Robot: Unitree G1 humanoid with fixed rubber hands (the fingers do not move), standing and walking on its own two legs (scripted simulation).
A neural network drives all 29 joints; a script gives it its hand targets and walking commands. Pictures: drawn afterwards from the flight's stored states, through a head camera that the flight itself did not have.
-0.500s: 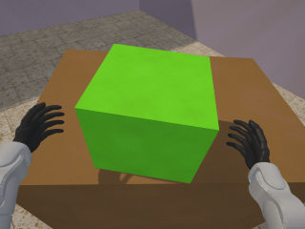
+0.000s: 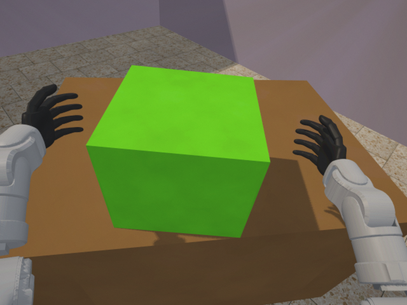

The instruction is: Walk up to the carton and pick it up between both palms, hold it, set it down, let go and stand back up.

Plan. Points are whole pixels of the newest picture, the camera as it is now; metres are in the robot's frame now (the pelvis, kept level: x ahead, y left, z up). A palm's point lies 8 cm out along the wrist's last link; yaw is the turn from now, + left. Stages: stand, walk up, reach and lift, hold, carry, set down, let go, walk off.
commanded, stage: reach and lift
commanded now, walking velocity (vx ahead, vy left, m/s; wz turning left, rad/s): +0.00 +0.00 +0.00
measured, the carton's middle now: (185, 150) +0.49 +0.01 +0.05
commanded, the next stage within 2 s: none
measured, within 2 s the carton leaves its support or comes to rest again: neither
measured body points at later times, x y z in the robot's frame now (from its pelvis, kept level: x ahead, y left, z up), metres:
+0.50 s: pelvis +0.00 -0.01 +0.00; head +0.02 +0.03 +0.45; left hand +0.47 +0.26 +0.23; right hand +0.41 -0.25 +0.21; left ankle +0.02 +0.11 -0.75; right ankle +0.00 -0.10 -0.75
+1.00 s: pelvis +0.00 -0.01 -0.01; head +0.03 +0.02 +0.44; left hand +0.47 +0.24 +0.14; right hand +0.40 -0.24 +0.12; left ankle +0.02 +0.11 -0.75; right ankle +0.00 -0.10 -0.75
